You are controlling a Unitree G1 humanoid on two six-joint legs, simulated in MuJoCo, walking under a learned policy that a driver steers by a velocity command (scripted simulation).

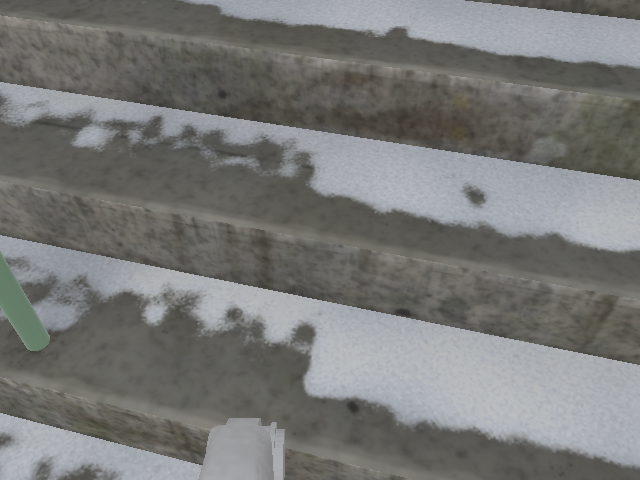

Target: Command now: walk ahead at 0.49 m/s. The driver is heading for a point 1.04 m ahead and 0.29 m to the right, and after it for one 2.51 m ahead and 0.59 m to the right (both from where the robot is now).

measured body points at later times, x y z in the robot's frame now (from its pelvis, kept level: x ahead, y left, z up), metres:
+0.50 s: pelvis +0.29 +0.04 +0.16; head +0.29 +0.04 +0.61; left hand +0.43 +0.23 +0.03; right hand +0.18 -0.14 +0.00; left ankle +0.25 +0.12 -0.57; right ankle +0.33 -0.11 -0.22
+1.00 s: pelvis +0.55 -0.04 +0.31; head +0.54 -0.03 +0.76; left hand +0.52 +0.18 +0.16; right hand +0.62 -0.30 +0.20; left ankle +0.65 +0.08 -0.10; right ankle +0.50 -0.11 -0.40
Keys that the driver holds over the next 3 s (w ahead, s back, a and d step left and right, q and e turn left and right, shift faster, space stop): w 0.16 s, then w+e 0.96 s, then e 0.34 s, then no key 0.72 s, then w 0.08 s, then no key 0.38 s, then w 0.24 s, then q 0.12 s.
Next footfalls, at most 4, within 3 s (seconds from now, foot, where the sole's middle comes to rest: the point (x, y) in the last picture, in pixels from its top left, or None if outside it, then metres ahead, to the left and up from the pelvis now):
0.16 left None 0.29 0.12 -0.61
0.68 right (431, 405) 0.54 -0.12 -0.44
1.18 left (368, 196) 0.86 -0.01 -0.28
1.68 right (523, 232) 0.78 -0.27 -0.28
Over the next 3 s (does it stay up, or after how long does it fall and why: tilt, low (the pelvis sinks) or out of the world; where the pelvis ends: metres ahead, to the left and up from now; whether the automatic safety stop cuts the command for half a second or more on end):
stays up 0.83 -0.21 0.49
